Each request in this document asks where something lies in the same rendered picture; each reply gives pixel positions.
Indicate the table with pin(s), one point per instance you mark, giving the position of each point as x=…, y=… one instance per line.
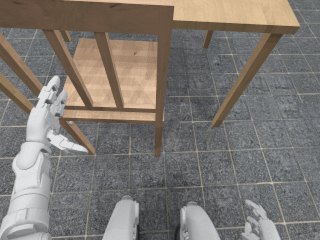
x=271, y=17

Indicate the chair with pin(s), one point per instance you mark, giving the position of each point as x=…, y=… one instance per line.
x=108, y=81

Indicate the robot right hand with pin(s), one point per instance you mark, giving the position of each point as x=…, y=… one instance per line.
x=264, y=228

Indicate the robot left hand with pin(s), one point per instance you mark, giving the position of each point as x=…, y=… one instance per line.
x=45, y=115

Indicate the robot left forearm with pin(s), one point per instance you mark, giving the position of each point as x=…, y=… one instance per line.
x=28, y=207

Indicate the robot right shin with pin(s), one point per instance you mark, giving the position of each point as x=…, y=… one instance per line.
x=185, y=236

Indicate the robot right thigh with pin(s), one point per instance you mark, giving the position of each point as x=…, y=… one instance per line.
x=195, y=221

